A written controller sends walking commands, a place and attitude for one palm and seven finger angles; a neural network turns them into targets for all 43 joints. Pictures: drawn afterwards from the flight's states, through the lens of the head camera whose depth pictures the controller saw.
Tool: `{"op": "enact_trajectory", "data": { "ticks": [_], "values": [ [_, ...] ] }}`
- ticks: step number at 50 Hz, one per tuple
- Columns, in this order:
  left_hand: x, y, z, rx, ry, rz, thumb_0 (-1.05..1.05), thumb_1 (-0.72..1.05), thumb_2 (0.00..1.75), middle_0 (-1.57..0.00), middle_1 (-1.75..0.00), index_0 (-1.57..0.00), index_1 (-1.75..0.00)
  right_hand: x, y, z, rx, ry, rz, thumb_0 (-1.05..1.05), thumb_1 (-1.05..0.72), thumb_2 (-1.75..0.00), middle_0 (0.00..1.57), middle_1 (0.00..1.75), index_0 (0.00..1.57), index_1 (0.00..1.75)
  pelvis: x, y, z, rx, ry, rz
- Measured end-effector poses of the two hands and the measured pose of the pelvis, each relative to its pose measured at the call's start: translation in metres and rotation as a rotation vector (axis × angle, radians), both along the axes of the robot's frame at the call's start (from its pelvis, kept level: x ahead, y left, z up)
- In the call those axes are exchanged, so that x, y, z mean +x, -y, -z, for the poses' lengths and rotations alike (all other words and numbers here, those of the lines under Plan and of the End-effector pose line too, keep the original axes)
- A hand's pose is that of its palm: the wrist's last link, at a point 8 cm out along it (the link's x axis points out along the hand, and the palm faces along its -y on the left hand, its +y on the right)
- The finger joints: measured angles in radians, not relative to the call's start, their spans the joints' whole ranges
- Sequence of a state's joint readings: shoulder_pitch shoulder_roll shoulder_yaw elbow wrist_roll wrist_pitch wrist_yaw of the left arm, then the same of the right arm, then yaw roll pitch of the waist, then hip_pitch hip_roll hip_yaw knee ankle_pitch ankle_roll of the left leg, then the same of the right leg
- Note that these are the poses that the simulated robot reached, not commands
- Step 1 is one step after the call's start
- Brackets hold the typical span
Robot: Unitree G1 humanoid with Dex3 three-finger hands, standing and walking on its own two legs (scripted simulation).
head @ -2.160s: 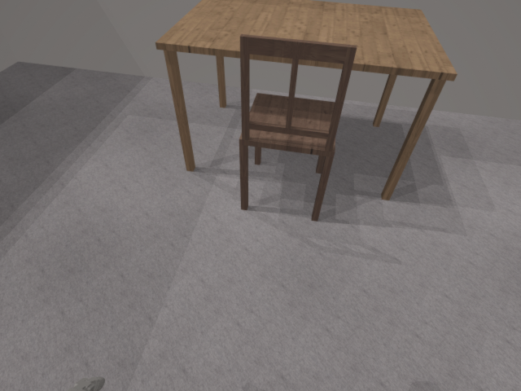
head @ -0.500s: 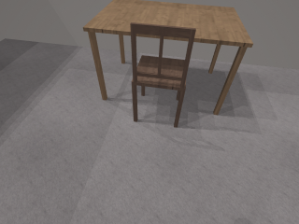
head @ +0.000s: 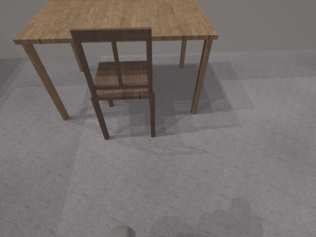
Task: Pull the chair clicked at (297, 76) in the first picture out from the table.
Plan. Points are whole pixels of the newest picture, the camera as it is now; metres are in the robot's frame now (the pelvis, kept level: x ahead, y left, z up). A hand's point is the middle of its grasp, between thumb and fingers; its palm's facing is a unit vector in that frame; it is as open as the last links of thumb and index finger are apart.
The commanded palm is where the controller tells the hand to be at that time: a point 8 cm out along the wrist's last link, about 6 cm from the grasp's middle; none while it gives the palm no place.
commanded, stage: walk to a spot facing it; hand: left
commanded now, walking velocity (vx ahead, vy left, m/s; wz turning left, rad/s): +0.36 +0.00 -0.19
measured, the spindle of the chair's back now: (117, 64) +0.94 +0.28 -0.10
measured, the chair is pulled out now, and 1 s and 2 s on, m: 0.00 0.00 0.00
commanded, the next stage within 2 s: turn to face it in 0.52 s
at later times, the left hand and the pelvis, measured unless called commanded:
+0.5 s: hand (87, 194) +0.28 +0.26 -0.18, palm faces -0.13 -0.98 -0.17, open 7.4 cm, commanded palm none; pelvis +0.20 +0.07 +0.00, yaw -13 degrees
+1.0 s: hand (122, 156) +0.43 +0.17 -0.18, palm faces -0.21 -0.97 -0.13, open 7.4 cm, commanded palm none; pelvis +0.28 +0.05 -0.01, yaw -10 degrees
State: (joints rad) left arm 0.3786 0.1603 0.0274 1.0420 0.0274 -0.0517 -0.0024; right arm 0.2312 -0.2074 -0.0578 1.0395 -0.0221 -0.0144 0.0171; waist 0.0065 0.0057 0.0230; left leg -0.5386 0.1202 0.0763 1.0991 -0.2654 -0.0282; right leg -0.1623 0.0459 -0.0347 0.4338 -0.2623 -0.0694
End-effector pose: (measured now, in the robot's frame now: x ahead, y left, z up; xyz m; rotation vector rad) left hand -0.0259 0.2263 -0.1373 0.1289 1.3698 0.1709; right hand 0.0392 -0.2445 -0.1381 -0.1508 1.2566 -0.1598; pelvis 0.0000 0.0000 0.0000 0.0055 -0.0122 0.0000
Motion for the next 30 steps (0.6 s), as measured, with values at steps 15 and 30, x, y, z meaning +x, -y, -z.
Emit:
{"op": "enact_trajectory", "data": {
  "ticks": [15,30],
  "values": [
    [0.112,-0.052,0.034,-0.054,-0.119,0.008,0.00,0.90,0.90,-0.20,-0.30,-0.20,-0.30,0.198,-0.074,-0.006,-0.018,0.217,-0.018,0.00,-0.91,-0.90,0.20,0.30,0.20,0.30,0.138,-0.057,0.021,-0.031,-0.009,0.095],
    [0.382,-0.067,0.003,-0.023,0.170,0.289,0.00,0.91,0.90,-0.19,-0.30,-0.19,-0.30,0.123,-0.077,-0.013,-0.076,-0.067,0.306,-0.01,-0.93,-0.90,0.20,0.30,0.20,0.30,0.223,-0.072,0.000,-0.021,0.010,0.269]
  ]
}}
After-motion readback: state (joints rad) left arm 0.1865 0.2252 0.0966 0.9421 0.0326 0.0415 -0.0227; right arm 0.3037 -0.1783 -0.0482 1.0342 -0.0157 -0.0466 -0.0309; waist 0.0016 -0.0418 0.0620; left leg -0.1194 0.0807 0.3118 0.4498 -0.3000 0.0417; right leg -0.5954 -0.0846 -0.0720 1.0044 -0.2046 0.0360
